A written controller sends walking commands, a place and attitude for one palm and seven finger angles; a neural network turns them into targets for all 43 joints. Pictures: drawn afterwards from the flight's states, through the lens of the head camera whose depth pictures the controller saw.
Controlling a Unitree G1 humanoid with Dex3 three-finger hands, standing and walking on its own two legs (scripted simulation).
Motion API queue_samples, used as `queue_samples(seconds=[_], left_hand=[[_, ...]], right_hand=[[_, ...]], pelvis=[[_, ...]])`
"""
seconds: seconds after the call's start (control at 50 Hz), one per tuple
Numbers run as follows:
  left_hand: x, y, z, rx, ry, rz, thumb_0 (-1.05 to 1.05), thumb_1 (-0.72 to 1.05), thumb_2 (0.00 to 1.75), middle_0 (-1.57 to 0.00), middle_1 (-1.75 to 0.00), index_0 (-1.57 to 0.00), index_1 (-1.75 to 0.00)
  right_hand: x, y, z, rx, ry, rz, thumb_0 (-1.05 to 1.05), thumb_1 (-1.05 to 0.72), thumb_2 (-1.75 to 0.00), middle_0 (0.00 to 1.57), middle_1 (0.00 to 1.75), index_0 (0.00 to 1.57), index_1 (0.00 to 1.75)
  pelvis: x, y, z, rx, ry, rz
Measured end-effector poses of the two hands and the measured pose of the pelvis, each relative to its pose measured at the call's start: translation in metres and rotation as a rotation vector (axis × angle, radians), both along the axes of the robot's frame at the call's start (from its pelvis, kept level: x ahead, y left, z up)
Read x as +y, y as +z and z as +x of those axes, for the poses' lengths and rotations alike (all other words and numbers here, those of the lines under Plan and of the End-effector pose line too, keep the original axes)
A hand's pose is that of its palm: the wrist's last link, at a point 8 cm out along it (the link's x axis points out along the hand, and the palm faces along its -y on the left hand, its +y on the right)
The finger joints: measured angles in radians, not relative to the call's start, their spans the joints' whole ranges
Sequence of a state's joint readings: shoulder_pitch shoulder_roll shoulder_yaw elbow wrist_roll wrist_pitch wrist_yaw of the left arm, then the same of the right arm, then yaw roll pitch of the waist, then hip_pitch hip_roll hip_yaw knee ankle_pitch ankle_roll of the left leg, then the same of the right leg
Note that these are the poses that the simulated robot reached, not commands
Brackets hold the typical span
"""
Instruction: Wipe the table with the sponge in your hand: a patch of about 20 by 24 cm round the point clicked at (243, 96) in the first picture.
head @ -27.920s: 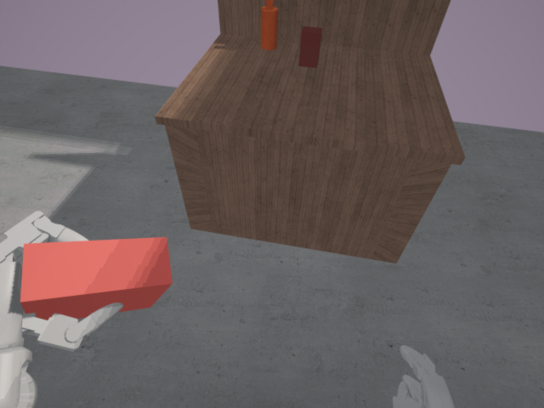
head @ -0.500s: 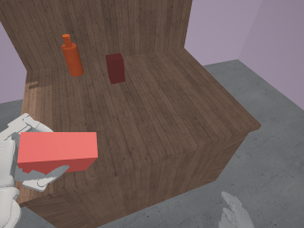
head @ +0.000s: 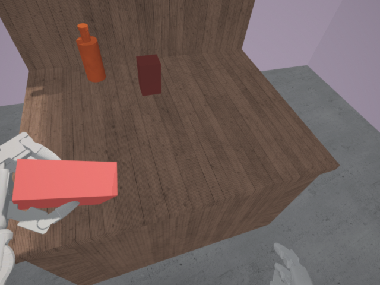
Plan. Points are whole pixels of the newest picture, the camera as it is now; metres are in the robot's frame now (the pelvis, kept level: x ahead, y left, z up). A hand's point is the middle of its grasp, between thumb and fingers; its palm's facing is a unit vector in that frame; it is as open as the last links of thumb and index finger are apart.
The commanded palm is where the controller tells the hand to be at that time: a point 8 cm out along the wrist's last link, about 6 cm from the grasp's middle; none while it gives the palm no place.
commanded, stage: come to a stop and stand still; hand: left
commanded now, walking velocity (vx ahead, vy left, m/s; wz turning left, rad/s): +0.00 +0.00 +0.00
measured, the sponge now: (81, 185) +0.24 +0.22 +0.12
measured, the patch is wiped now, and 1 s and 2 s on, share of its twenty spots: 0.00 0.00 0.00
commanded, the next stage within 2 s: look again from close up in 0.98 s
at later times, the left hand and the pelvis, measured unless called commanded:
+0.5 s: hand (47, 175) +0.23 +0.25 +0.16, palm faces +0.38 -0.86 -0.35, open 9.6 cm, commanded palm +0.17 +0.28 +0.17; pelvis +0.01 +0.00 +0.00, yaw +0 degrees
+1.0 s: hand (46, 193) +0.20 +0.24 +0.16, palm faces +0.36 -0.85 -0.38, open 9.6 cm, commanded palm +0.15 +0.27 +0.17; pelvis -0.02 +0.00 +0.00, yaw -1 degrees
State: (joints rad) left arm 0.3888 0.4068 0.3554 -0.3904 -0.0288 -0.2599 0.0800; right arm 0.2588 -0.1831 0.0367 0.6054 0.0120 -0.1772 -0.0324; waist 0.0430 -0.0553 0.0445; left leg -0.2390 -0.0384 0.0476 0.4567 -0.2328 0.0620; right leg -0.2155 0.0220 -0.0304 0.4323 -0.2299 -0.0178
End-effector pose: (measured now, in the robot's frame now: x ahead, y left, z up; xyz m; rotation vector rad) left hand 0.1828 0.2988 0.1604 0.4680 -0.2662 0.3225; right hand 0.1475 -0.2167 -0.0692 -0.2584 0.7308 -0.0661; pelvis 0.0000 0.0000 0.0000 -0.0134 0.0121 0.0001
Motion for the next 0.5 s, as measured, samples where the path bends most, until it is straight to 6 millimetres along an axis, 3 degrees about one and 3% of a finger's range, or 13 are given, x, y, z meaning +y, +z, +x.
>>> queue_samples(seconds=[0.06,0.12,0.24,0.36,0.5], left_hand=[[0.005,0.014,0.011,-0.073,0.022,0.002,-0.01,-0.46,1.03,-0.77,-1.36,-0.79,-1.35],[-0.003,0.026,0.02,-0.123,-0.011,-0.001,-0.01,-0.46,1.03,-0.77,-1.36,-0.79,-1.36],[-0.014,0.02,0.027,-0.061,-0.081,0.006,-0.01,-0.46,1.03,-0.77,-1.37,-0.78,-1.36],[-0.001,0.007,0.019,0.021,-0.018,-0.007,-0.01,-0.46,1.03,-0.77,-1.37,-0.78,-1.36],[-0.01,0.016,0.004,-0.032,0.002,-0.039,-0.01,-0.46,1.03,-0.77,-1.37,-0.78,-1.36]], right_hand=[[0.004,0.004,0.018,-0.026,0.022,-0.002,0.02,-0.9,-0.9,0.21,0.3,0.21,0.3],[0.008,0.01,0.038,-0.072,0.028,0.009,0.02,-0.9,-0.9,0.21,0.3,0.21,0.3],[0.013,0.021,0.061,-0.133,0.007,0.03,0.02,-0.9,-0.9,0.21,0.3,0.21,0.3],[0.011,0.021,0.059,-0.111,0.006,0.014,0.02,-0.9,-0.9,0.21,0.3,0.21,0.3],[0.005,0.014,0.043,-0.074,0.013,0.002,0.02,-0.9,-0.9,0.21,0.3,0.21,0.3]], pelvis=[[0.002,0.0,0.007,0.001,0.0,-0.003],[0.005,0.0,0.013,0.004,-0.007,-0.007],[0.008,0.001,0.022,0.013,-0.015,-0.007],[0.005,0.001,0.021,0.01,-0.01,-0.006],[0.003,0.002,0.011,-0.005,-0.006,-0.01]])
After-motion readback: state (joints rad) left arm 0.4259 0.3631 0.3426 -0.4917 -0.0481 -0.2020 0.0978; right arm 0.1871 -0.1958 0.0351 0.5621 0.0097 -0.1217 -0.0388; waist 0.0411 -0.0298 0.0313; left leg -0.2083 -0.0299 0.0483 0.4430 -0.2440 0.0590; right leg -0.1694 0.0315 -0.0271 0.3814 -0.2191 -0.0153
